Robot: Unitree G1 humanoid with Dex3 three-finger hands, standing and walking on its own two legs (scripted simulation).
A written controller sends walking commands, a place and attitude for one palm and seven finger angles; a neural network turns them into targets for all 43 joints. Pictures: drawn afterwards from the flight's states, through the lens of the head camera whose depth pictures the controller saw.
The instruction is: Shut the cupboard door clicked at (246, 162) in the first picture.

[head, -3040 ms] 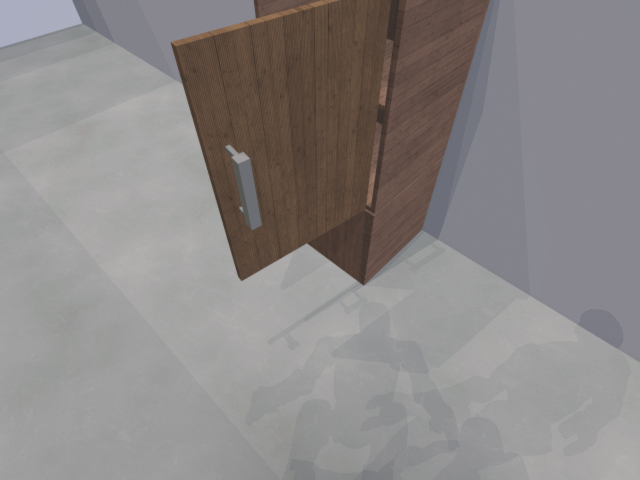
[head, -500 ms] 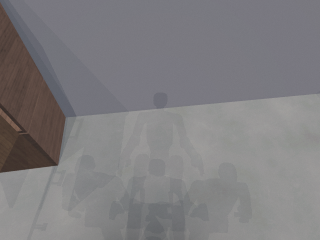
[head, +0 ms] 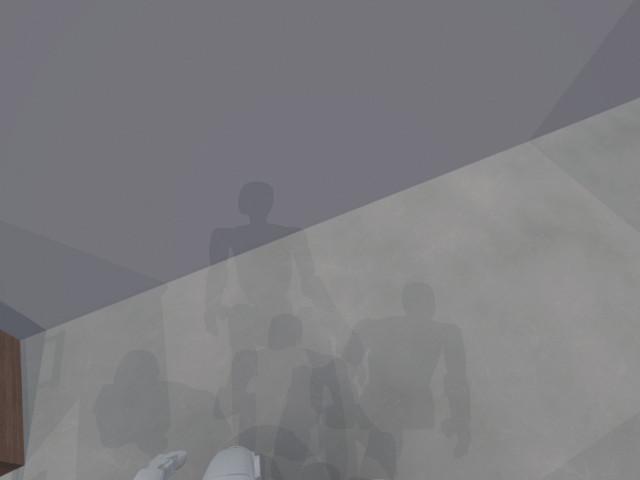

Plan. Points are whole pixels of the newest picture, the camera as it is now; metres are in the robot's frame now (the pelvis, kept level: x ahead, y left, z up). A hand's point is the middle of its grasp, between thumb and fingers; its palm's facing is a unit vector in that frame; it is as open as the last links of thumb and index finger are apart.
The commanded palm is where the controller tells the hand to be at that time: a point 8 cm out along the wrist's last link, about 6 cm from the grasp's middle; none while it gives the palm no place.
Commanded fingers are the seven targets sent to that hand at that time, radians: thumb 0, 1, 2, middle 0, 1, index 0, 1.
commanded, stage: walk to a spot facing it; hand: left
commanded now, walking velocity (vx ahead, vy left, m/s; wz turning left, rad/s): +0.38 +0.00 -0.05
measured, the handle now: out of the picture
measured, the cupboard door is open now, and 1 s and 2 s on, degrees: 81 81 81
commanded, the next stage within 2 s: turn to face it in 0.28 s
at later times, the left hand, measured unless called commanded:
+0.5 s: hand (201, 410) +0.24 +0.19 -0.17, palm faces +0.01 -0.99 -0.16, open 7.4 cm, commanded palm none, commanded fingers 0.00 0.90 0.90 -0.20 -0.30 -0.20 -0.30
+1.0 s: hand (216, 326) +0.38 +0.19 -0.18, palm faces +0.28 -0.93 -0.22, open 7.4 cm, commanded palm none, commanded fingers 0.00 0.90 0.90 -0.20 -0.30 -0.20 -0.30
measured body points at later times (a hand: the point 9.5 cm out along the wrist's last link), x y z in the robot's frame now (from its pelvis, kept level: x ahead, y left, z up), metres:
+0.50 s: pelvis +0.22 +0.01 +0.00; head +0.25 +0.01 +0.45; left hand +0.24 +0.24 -0.15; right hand +0.26 -0.23 -0.15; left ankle +0.23 +0.13 -0.74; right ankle +0.22 -0.11 -0.69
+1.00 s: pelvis +0.33 -0.03 -0.01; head +0.38 -0.01 +0.44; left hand +0.36 +0.24 -0.16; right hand +0.46 -0.26 -0.15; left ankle +0.32 +0.11 -0.73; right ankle +0.32 -0.16 -0.68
